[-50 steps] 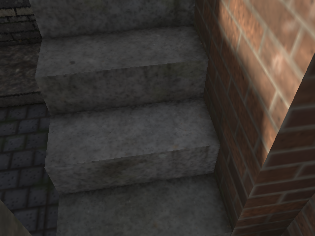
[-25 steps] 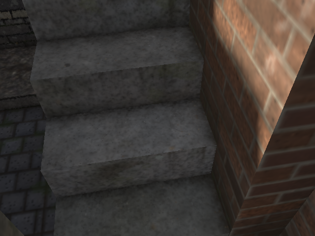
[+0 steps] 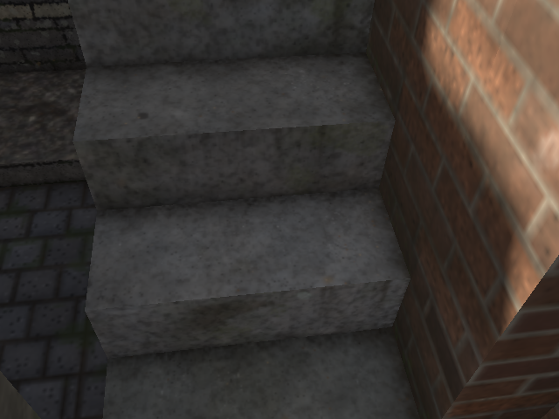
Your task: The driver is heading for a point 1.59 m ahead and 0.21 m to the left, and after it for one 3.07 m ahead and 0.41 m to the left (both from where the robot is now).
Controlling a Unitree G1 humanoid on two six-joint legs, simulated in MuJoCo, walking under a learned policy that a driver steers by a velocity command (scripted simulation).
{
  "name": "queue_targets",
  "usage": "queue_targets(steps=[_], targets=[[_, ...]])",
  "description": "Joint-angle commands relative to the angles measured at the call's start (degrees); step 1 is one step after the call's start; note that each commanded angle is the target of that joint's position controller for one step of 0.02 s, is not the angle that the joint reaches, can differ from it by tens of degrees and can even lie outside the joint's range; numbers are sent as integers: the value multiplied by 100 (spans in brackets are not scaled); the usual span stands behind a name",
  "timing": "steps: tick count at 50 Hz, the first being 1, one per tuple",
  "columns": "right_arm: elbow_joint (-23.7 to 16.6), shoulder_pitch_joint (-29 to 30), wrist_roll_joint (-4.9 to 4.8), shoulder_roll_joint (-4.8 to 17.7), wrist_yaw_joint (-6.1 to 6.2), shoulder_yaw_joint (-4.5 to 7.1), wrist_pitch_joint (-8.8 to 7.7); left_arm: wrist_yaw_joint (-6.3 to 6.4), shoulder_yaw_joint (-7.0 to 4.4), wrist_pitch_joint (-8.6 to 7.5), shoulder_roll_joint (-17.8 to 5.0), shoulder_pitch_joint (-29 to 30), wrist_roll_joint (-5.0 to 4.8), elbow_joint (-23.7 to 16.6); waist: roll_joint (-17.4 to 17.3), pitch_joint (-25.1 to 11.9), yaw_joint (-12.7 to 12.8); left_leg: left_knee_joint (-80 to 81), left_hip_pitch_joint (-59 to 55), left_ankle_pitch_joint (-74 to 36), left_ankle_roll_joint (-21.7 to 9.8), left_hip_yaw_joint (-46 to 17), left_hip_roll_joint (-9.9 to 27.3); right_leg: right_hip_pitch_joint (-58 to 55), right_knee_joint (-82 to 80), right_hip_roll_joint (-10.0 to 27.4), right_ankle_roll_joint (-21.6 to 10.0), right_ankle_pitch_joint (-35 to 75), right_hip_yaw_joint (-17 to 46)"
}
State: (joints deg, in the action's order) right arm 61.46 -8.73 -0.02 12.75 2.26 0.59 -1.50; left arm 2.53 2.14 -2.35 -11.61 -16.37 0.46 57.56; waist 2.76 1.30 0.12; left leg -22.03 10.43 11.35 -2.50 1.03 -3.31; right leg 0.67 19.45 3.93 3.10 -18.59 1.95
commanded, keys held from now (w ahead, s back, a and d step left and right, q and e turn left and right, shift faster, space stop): no key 0.80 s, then w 0.20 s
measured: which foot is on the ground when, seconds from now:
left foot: down 0.00-1.00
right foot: down 0.00-1.00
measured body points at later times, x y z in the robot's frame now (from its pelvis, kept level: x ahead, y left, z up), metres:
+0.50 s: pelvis -0.03 -0.02 +0.00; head -0.02 -0.02 +0.45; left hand -0.01 +0.21 -0.15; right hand +0.02 -0.28 -0.15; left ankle +0.00 +0.10 -0.74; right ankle -0.09 -0.15 -0.74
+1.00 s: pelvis -0.02 -0.03 +0.00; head -0.03 -0.03 +0.45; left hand -0.03 +0.20 -0.15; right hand +0.00 -0.28 -0.15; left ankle +0.00 +0.10 -0.74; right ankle -0.09 -0.15 -0.74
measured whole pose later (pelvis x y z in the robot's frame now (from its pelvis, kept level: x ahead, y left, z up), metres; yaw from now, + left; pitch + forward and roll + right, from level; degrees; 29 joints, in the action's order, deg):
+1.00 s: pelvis -0.02 -0.03 +0.00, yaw +1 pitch -1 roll +0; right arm 63.3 -14.6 1.3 12.7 1.7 0.4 -1.0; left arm 1.6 1.2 -3.1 -9.9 -20.8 0.3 59.2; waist -0.7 -0.1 -1.1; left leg -21.7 11.4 8.9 0.2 -2.2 -0.1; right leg 0.2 17.4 0.2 -0.2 -15.9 0.2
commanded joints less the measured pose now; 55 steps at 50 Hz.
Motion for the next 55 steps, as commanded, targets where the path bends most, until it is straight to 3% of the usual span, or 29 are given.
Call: queue_targets(steps=[1,6,7,12,14,17,19,40,44,51,53,54,55], targets=[[-108,-117,-7,824,13,142,-11,14,-29,-31,-421,-469,0,-62,-415,-207,2,174,-819,-2753,-277,-880,949,588,-161,90,-70,1119,-4],[-65,-37,-8,844,-7,155,16,-5,7,-49,-433,-383,-15,-61,-251,-204,-26,135,-763,-2532,-246,-813,899,583,-191,140,-80,1327,39],[-75,-48,22,855,-13,163,15,-12,-31,-13,-558,-351,-21,-75,-222,-193,5,105,-688,-2482,-223,-769,903,548,-173,117,-141,1419,43],[-78,1,24,819,-24,153,64,-30,-14,15,-507,-266,-11,-94,-210,-97,-14,159,-551,-1855,-142,-734,846,674,-264,115,-205,1182,107],[39,-162,25,813,-33,166,-31,-23,-36,15,-536,-267,-10,-100,-227,73,-1,250,-554,-1621,-46,-771,765,799,-342,215,-234,1089,184],[42,-144,29,815,-56,171,-44,-40,-45,-10,-553,-236,-15,-92,-131,68,-10,282,-612,-1550,-25,-785,775,867,-403,218,-255,1002,209],[64,-154,72,766,-62,170,16,-29,-17,-32,-456,-276,-34,-60,-131,157,-95,417,-577,-1367,-56,-810,776,886,-438,257,-294,961,226],[253,-502,58,589,-33,99,60,-78,-101,-130,-336,-636,-37,70,-214,318,-126,615,-504,-960,89,-836,747,1035,-611,267,-481,545,311],[134,-472,96,544,-12,71,90,-77,-133,-135,-420,-526,-8,28,45,369,-145,547,-452,-313,109,-671,546,1204,-1050,184,-534,-711,438],[-223,-422,158,404,-75,47,-119,-82,-290,-110,-572,-580,-12,-80,238,720,-68,-153,349,291,9,-260,252,925,-1166,377,-924,-1150,715],[-289,-422,182,385,-89,66,-201,-58,-324,-112,-543,-504,19,-166,285,793,-85,-161,559,187,-69,-288,336,736,-935,324,-916,-607,572],[-314,-438,169,430,-87,85,-244,-54,-323,-126,-476,-504,31,-206,139,742,-54,-135,543,109,-111,-333,342,598,-714,229,-882,-103,430],[-309,-452,96,504,-80,113,-290,-80,-311,-154,-420,-478,71,-263,36,643,1,-177,425,-229,-138,-384,359,517,-444,150,-790,637,276]])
